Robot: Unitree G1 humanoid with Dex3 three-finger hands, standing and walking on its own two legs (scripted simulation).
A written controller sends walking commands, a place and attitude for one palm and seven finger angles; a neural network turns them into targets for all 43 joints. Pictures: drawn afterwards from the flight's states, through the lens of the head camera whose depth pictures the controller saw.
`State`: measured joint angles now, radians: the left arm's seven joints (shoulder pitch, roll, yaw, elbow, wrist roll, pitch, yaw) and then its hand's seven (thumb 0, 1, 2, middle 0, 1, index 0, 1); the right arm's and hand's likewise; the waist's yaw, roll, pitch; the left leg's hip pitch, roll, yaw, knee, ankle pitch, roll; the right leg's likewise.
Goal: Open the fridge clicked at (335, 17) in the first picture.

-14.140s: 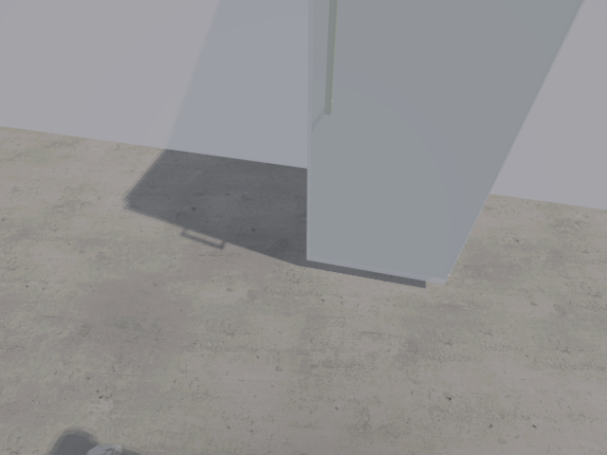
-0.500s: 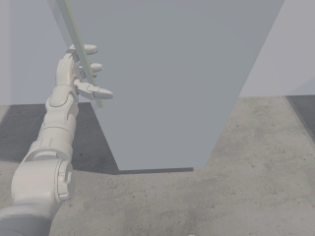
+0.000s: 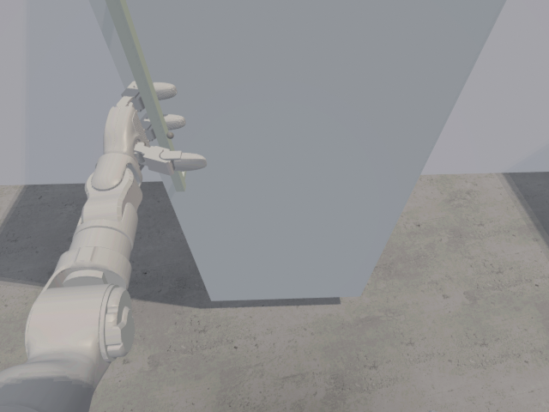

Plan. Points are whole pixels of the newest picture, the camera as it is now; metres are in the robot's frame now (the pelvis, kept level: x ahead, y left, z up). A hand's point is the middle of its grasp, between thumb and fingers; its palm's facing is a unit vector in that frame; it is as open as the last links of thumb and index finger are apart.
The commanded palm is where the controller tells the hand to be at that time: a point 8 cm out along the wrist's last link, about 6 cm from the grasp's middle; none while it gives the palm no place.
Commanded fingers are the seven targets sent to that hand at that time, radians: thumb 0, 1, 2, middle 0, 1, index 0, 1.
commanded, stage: grip the handle and tug to test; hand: left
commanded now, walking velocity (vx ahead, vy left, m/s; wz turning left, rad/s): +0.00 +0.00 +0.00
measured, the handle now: (156, 103) +0.52 +0.18 +0.17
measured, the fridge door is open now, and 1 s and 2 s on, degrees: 0 0 13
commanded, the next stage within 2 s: pull the door a little, standing still in 1.22 s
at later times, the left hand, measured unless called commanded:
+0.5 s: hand (168, 134) +0.47 +0.15 +0.16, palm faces +0.02 -1.00 -0.01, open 5.7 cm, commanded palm +0.44 +0.20 +0.16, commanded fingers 0.00 0.90 0.90 -0.45 -1.40 -0.45 -1.40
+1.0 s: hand (169, 134) +0.47 +0.15 +0.16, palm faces +0.02 -1.00 -0.01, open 5.4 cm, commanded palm +0.42 +0.20 +0.16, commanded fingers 0.00 0.90 0.90 -0.45 -1.40 -0.45 -1.40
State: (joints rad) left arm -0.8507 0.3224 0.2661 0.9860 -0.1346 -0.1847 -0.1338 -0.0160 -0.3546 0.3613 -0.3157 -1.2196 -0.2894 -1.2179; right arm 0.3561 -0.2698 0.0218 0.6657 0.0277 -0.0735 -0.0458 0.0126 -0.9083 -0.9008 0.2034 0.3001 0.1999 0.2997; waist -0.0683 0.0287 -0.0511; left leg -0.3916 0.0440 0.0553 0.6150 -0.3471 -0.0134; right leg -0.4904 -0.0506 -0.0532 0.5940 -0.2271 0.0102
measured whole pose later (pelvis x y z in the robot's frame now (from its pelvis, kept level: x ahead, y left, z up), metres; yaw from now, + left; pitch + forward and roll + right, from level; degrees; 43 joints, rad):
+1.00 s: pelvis +0.00 +0.00 +0.00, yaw +0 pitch +7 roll +0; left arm -0.81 0.32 0.26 0.94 -0.15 -0.16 -0.12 0.00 0.79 0.83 -0.38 -1.38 -0.35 -1.37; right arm 0.35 -0.27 0.02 0.66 0.03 -0.07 -0.04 0.01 -0.91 -0.90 0.20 0.30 0.20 0.30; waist -0.06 0.03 -0.06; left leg -0.37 0.05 0.06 0.60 -0.35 -0.01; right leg -0.48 -0.05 -0.05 0.59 -0.23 0.01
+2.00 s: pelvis +0.05 +0.01 +0.01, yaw -1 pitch +3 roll -1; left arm -0.03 0.19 0.04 -0.11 -0.08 0.00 0.00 -0.01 0.70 0.80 -0.36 -1.36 -0.31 -1.32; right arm 0.19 -0.24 0.02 0.56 0.00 0.01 -0.07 0.02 -0.91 -0.90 0.20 0.30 0.20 0.30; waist -0.01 0.06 -0.05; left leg -0.18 0.04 0.06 0.52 -0.37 0.00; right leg -0.28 -0.04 -0.04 0.49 -0.26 0.03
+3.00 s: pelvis -0.09 -0.24 -0.01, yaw +30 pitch +1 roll +2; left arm 0.11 0.16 -0.18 -0.43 0.08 -0.05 0.04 -0.05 0.75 0.83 -0.33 -1.29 -0.13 -1.09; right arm 0.15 -0.19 -0.03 0.54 -0.04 -0.15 -0.09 0.02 -0.91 -0.90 0.20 0.30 0.20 0.30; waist -0.06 0.00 0.09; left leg -0.28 0.05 0.12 0.61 -0.34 0.00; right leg -0.47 -0.02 -0.20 0.84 -0.36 -0.04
